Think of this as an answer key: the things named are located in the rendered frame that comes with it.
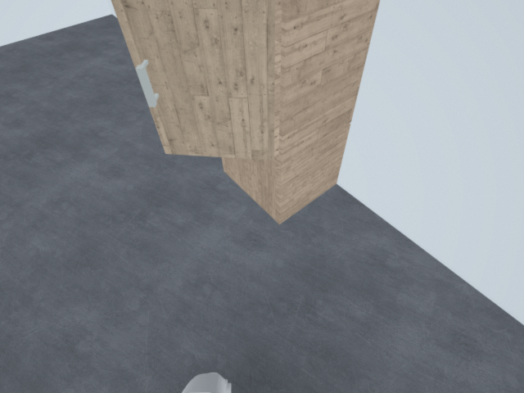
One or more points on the left robot thigh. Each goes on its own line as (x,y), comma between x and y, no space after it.
(208,383)

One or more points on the handle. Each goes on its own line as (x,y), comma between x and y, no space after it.
(146,84)

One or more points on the cupboard door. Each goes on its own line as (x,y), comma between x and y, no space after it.
(212,64)

